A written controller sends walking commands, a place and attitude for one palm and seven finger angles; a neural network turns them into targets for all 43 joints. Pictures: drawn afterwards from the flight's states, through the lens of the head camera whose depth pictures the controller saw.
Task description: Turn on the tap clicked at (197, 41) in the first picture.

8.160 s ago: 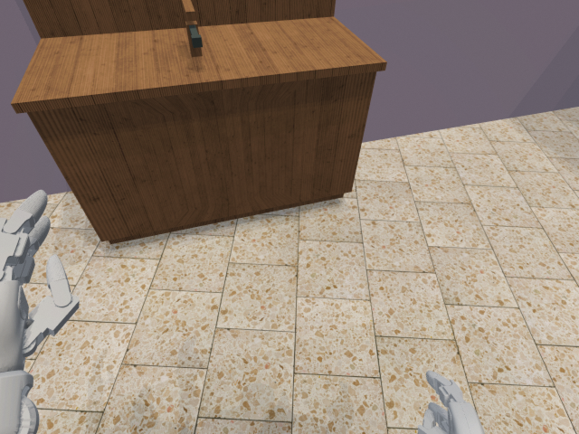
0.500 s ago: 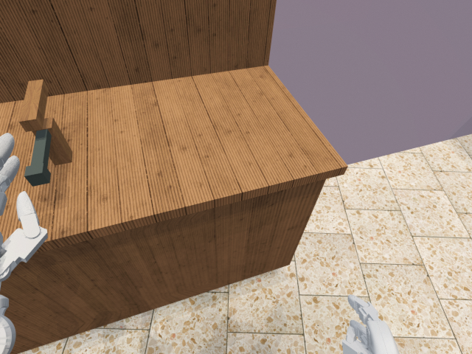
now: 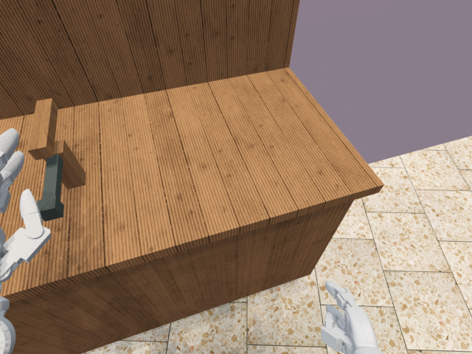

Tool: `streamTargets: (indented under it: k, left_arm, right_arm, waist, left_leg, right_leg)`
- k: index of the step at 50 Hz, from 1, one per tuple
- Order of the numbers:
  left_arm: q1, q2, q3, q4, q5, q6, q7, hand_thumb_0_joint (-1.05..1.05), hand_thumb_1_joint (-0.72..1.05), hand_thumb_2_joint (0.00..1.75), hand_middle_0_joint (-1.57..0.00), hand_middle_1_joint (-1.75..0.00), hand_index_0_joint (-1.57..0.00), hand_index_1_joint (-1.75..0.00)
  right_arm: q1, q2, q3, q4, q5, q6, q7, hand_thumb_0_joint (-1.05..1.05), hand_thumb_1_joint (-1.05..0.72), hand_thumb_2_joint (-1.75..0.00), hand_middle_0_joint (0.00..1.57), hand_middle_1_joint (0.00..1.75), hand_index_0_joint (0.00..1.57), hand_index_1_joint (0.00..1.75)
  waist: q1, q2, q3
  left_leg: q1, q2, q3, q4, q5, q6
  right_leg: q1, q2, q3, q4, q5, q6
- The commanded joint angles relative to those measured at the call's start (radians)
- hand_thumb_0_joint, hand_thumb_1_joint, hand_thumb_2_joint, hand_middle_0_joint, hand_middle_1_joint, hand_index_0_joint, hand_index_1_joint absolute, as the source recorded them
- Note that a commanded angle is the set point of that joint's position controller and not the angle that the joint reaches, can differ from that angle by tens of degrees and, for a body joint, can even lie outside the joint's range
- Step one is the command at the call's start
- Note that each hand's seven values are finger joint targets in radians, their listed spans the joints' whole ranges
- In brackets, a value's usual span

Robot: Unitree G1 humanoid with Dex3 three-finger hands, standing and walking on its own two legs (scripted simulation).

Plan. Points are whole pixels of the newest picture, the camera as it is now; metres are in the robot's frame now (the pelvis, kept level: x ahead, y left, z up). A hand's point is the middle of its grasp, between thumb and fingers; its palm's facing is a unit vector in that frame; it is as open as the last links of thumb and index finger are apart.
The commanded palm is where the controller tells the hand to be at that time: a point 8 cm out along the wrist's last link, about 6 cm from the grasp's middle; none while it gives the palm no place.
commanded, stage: come to a stop and stand still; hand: left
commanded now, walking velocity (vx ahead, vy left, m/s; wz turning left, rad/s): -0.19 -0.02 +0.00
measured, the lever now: (50, 208) +0.31 +0.33 +0.07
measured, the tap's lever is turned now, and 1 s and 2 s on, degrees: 0 0 0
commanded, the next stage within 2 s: look again from close up in 0.86 s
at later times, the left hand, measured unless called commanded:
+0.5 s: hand out of the picture +0.22 +0.30 +0.20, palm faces +0.47 -0.80 -0.38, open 7.4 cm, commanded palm +0.14 +0.30 +0.18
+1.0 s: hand out of the picture +0.19 +0.30 +0.16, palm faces +0.39 -0.85 -0.34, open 7.4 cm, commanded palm +0.13 +0.33 +0.18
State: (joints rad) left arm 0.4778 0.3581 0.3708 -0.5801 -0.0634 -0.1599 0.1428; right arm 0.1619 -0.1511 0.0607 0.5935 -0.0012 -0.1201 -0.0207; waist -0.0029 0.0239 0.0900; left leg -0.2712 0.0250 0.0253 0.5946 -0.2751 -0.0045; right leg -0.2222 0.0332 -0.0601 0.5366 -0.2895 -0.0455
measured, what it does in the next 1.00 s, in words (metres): shifts its weight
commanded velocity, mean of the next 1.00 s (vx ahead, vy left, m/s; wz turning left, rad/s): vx -0.03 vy -0.01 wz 0.00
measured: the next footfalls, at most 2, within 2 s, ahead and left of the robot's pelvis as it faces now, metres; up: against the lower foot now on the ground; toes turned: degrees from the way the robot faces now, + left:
none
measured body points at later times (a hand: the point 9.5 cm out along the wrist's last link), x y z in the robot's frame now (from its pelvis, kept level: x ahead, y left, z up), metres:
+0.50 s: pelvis -0.03 +0.02 +0.01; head +0.00 +0.04 +0.46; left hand +0.19 +0.34 +0.22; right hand +0.17 -0.20 -0.05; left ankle +0.01 +0.12 -0.73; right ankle +0.00 -0.09 -0.73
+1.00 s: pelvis -0.03 +0.05 +0.01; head -0.03 +0.07 +0.46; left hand +0.16 +0.34 +0.18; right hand +0.13 -0.17 -0.06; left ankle +0.01 +0.12 -0.73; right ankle +0.00 -0.09 -0.73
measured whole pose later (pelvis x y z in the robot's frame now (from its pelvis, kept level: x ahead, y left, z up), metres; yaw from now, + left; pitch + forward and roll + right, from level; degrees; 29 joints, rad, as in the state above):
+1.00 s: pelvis -0.03 +0.05 +0.01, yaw -1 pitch -2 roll -2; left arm 0.38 0.33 0.35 -0.39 0.00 -0.25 0.10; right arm 0.25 -0.18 0.04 0.60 0.01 -0.18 -0.01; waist 0.03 -0.02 0.04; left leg -0.25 -0.02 0.05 0.50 -0.21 0.07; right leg -0.21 0.00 0.00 0.42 -0.18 0.02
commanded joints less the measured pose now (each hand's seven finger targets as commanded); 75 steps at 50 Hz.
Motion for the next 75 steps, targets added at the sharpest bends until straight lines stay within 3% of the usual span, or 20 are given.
streamTargets:
  k: [1,4,8,17,18,19,20,22,26,28,30,32,35,43,47,48,62,66,70,75]
  left_arm:
    - [0.011,0.163,0.136,-0.121,-0.017,-0.032,0.026,0.0,0.9,0.9,-0.2,-0.3,-0.2,-0.3]
    - [-0.025,0.151,0.108,-0.109,-0.012,-0.016,0.025,0.0,0.9,0.9,-0.2,-0.3,-0.2,-0.3]
    - [-0.055,0.153,0.076,-0.168,-0.01,-0.005,0.022,0.0,0.9,0.9,-0.2,-0.3,-0.2,-0.3]
    - [-0.027,0.164,0.091,-0.166,-0.016,-0.007,0.035,0.0,0.9,0.9,-0.2,-0.3,-0.2,-0.3]
    - [-1.173,0.994,0.641,-0.393,0.183,-0.148,0.003,0.0,0.9,0.9,-0.2,-0.3,-0.2,-0.3]
    - [-0.553,0.337,0.256,0.285,0.066,-0.096,-0.048,0.0,0.9,0.9,-0.2,-0.3,-0.2,-0.3]
    - [-0.294,0.234,0.167,0.337,0.036,-0.09,-0.069,0.0,0.9,0.9,-0.2,-0.3,-0.2,-0.3]
    - [-0.155,0.06,-0.011,0.105,-0.014,-0.124,-0.078,0.0,0.9,0.9,-0.2,-0.3,-0.2,-0.3]
    - [-0.096,0.158,0.03,-0.04,0.008,-0.121,-0.047,0.0,0.9,0.9,-0.2,-0.3,-0.2,-0.3]
    - [-0.114,0.204,0.095,-0.05,0.011,-0.125,-0.032,0.0,0.9,0.9,-0.2,-0.3,-0.2,-0.3]
    - [-0.175,0.232,0.133,-0.056,0.014,-0.139,-0.028,0.0,0.9,0.9,-0.2,-0.3,-0.2,-0.3]
    - [-0.246,0.275,0.169,-0.094,0.023,-0.15,-0.021,0.0,0.9,0.9,-0.2,-0.3,-0.2,-0.3]
    - [-0.279,0.204,0.113,-0.059,0.033,-0.161,-0.024,0.0,0.9,0.9,-0.2,-0.3,-0.2,-0.3]
    - [-0.204,0.125,0.046,-0.01,0.055,-0.151,-0.027,0.0,0.9,0.9,-0.2,-0.3,-0.2,-0.3]
    - [-0.189,0.167,0.093,-0.008,0.056,-0.146,-0.024,0.0,0.9,0.9,-0.2,-0.3,-0.2,-0.3]
    - [-0.196,0.138,0.069,-0.011,0.053,-0.148,-0.028,0.0,0.9,0.9,-0.2,-0.3,-0.2,-0.3]
    - [-0.167,0.166,0.085,-0.112,0.03,-0.125,-0.024,0.0,0.9,0.9,-0.2,-0.3,-0.2,-0.3]
    - [-0.119,0.149,0.077,-0.076,0.018,-0.115,-0.028,0.0,0.9,0.9,-0.2,-0.3,-0.2,-0.3]
    - [-0.132,0.151,0.073,-0.093,0.012,-0.109,-0.028,0.0,0.9,0.9,-0.2,-0.3,-0.2,-0.3]
    - [-0.12,0.154,0.076,-0.097,0.008,-0.103,-0.024,0.0,0.9,0.9,-0.2,-0.3,-0.2,-0.3]
  right_arm:
    - [-0.074,-0.137,-0.074,-0.14,0.002,-0.03,-0.034,0.0,-0.9,-0.9,0.2,0.3,0.2,0.3]
    - [-0.093,-0.148,-0.073,-0.152,0.0,-0.014,-0.06,0.0,-0.9,-0.9,0.2,0.3,0.2,0.3]
    - [-0.101,-0.153,-0.076,-0.172,0.004,0.003,-0.073,0.0,-0.9,-0.9,0.2,0.3,0.2,0.3]
    - [-0.107,-0.161,-0.084,-0.175,-0.004,0.007,-0.077,0.0,-0.9,-0.9,0.2,0.3,0.2,0.3]
    - [0.099,-0.214,-0.095,-0.172,-0.038,-0.056,-0.051,0.0,-0.9,-0.9,0.2,0.3,0.2,0.3]
    - [-0.02,-0.085,-0.059,-0.105,0.006,-0.048,-0.045,0.0,-0.9,-0.9,0.2,0.3,0.2,0.3]
    - [0.015,-0.187,-0.127,-0.162,0.007,-0.068,-0.037,0.0,-0.9,-0.9,0.2,0.3,0.2,0.3]
    - [-0.014,-0.168,-0.108,-0.176,0.03,-0.078,0.007,0.0,-0.9,-0.9,0.2,0.3,0.2,0.3]
    - [-0.027,-0.18,-0.099,-0.202,0.023,-0.085,0.023,0.0,-0.9,-0.9,0.2,0.3,0.2,0.3]
    - [-0.037,-0.178,-0.091,-0.204,0.023,-0.085,0.007,0.0,-0.9,-0.9,0.2,0.3,0.2,0.3]
    - [-0.037,-0.177,-0.089,-0.202,0.018,-0.092,-0.011,0.0,-0.9,-0.9,0.2,0.3,0.2,0.3]
    - [-0.048,-0.178,-0.085,-0.193,0.016,-0.097,-0.024,0.0,-0.9,-0.9,0.2,0.3,0.2,0.3]
    - [-0.027,-0.172,-0.085,-0.177,0.016,-0.115,-0.024,0.0,-0.9,-0.9,0.2,0.3,0.2,0.3]
    - [-0.015,-0.172,-0.085,-0.148,0.019,-0.133,0.0,0.0,-0.9,-0.9,0.2,0.3,0.2,0.3]
    - [-0.018,-0.169,-0.087,-0.148,0.016,-0.121,0.001,0.0,-0.9,-0.9,0.2,0.3,0.2,0.3]
    - [-0.013,-0.169,-0.087,-0.15,0.013,-0.118,0.0,0.0,-0.9,-0.9,0.2,0.3,0.2,0.3]
    - [-0.048,-0.165,-0.091,-0.169,0.018,-0.087,-0.008,0.0,-0.9,-0.9,0.2,0.3,0.2,0.3]
    - [-0.038,-0.166,-0.095,-0.177,0.017,-0.064,-0.009,0.0,-0.9,-0.9,0.2,0.3,0.2,0.3]
    - [-0.045,-0.168,-0.091,-0.183,0.017,-0.054,-0.014,0.0,-0.9,-0.9,0.2,0.3,0.2,0.3]
    - [-0.047,-0.17,-0.092,-0.186,0.016,-0.047,-0.02,0.0,-0.9,-0.9,0.2,0.3,0.2,0.3]
  waist:
    - [0.011,-0.103,-0.227]
    - [0.022,-0.005,-0.262]
    - [0.026,0.06,-0.292]
    - [0.024,0.069,-0.248]
    - [0.005,-0.085,0.007]
    - [0.023,-0.075,-0.232]
    - [0.072,0.035,-0.212]
    - [0.05,0.179,-0.298]
    - [0.057,-0.035,-0.183]
    - [0.045,-0.083,-0.161]
    - [0.037,-0.061,-0.127]
    - [0.033,0.03,-0.108]
    - [0.033,0.106,-0.128]
    - [0.033,0.077,-0.103]
    - [0.032,0.022,-0.107]
    - [0.026,0.005,-0.111]
    - [0.032,0.084,-0.217]
    - [0.03,0.032,-0.215]
    - [0.028,0.066,-0.213]
    - [0.028,0.037,-0.229]
  left_leg:
    - [0.028,0.017,-0.038,-0.053,0.206,-0.013]
    - [0.149,0.067,-0.053,-0.143,0.522,0.0]
    - [0.232,0.088,-0.066,-0.16,0.734,-0.002]
    - [0.106,0.048,-0.056,-0.237,0.299,-0.006]
    - [-0.065,0.094,-0.048,-0.089,0.33,0.04]
    - [0.107,0.021,-0.044,-0.16,0.337,0.046]
    - [0.154,0.032,-0.015,-0.13,0.313,0.013]
    - [0.136,0.056,-0.033,-0.194,0.292,0.026]
    - [-0.041,0.059,-0.071,-0.252,-0.051,0.03]
    - [-0.051,0.048,-0.076,-0.254,-0.152,0.034]
    - [-0.051,0.039,-0.084,-0.253,-0.192,0.036]
    - [-0.042,0.046,-0.09,-0.272,-0.215,0.04]
    - [-0.092,0.068,-0.11,-0.314,-0.279,0.053]
    - [-0.156,0.1,-0.142,-0.369,-0.339,0.053]
    - [-0.103,0.069,-0.116,-0.321,-0.251,0.039]
    - [-0.088,0.061,-0.116,-0.311,-0.215,0.036]
    - [0.13,0.056,-0.076,-0.229,0.319,-0.005]
    - [0.104,0.058,-0.076,-0.222,0.299,-0.001]
    - [0.106,0.057,-0.077,-0.233,0.333,-0.009]
    - [0.11,0.052,-0.077,-0.228,0.313,-0.001]
  right_leg:
    - [0.139,-0.181,0.192,-0.162,0.596,-0.023]
    - [0.132,-0.083,0.091,-0.13,0.554,0.043]
    - [0.113,-0.051,0.057,-0.122,0.482,0.054]
    - [0.15,-0.056,0.083,-0.232,0.346,0.047]
    - [-0.109,-0.124,0.133,-0.279,0.259,0.111]
    - [-0.053,-0.151,0.128,-0.238,0.238,0.006]
    - [-0.029,-0.116,0.239,-0.24,0.346,0.019]
    - [0.108,-0.106,0.145,-0.13,0.283,0.021]
    - [0.078,-0.078,0.137,-0.171,0.021,0.041]
    - [0.04,-0.078,0.125,-0.209,-0.087,0.04]
    - [-0.011,-0.077,0.15,-0.237,-0.166,0.034]
    - [-0.025,-0.068,0.148,-0.225,-0.161,0.032]
    - [0.069,-0.051,0.113,-0.149,-0.073,0.033]
    - [0.125,-0.032,0.078,-0.1,-0.003,0.045]
    - [0.094,-0.044,0.099,-0.181,0.005,0.041]
    - [0.087,-0.045,0.097,-0.186,0.019,0.039]
    - [0.1,-0.05,0.067,-0.142,0.283,0.036]
    - [0.12,-0.062,0.079,-0.162,0.298,0.036]
    - [0.118,-0.058,0.072,-0.159,0.301,0.037]
    - [0.135,-0.064,0.079,-0.171,0.319,0.036]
